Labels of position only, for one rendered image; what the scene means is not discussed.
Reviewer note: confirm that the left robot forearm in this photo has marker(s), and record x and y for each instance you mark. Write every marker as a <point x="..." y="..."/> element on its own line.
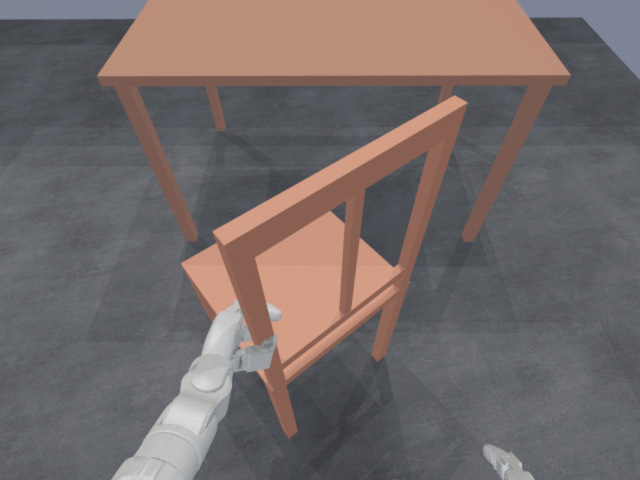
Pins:
<point x="177" y="444"/>

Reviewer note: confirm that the robot left hand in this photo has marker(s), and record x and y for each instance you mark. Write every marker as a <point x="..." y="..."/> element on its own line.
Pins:
<point x="227" y="332"/>

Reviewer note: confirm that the chair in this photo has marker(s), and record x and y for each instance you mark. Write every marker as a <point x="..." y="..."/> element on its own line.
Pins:
<point x="295" y="254"/>

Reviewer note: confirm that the table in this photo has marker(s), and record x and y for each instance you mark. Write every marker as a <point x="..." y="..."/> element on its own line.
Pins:
<point x="332" y="43"/>

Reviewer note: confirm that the robot right hand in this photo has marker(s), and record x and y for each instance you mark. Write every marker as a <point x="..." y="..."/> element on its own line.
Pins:
<point x="507" y="465"/>

